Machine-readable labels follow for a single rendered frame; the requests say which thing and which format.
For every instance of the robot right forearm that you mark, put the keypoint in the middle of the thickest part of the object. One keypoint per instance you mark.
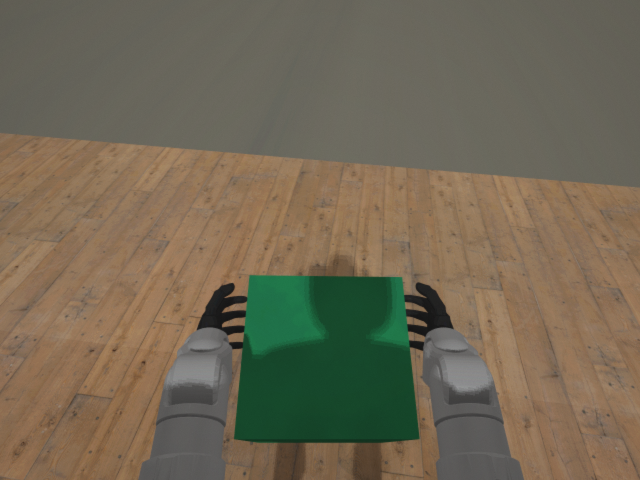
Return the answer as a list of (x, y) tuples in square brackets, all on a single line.
[(466, 411)]

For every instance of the carton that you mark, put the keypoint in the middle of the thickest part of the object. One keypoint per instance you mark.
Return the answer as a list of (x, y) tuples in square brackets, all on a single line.
[(326, 359)]

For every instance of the robot left hand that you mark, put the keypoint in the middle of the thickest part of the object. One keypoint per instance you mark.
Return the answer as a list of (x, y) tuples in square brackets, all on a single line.
[(214, 318)]

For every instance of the robot right hand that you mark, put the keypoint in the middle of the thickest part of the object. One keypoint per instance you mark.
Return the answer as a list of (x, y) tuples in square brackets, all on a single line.
[(435, 318)]

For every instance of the robot left forearm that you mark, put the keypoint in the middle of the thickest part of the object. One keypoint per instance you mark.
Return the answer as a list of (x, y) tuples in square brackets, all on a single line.
[(192, 413)]

